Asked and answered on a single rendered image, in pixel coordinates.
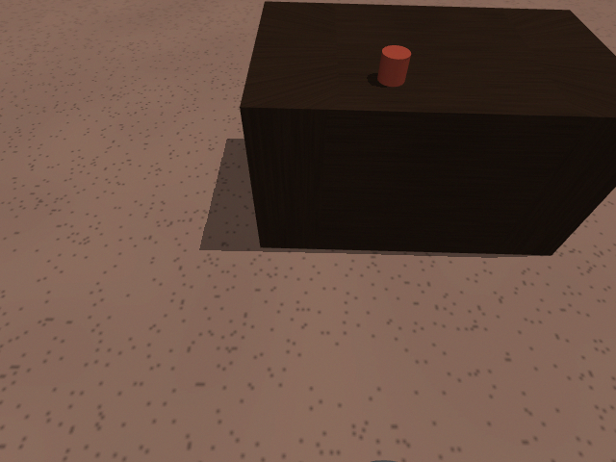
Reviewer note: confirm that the can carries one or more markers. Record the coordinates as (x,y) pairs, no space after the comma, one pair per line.
(393,66)

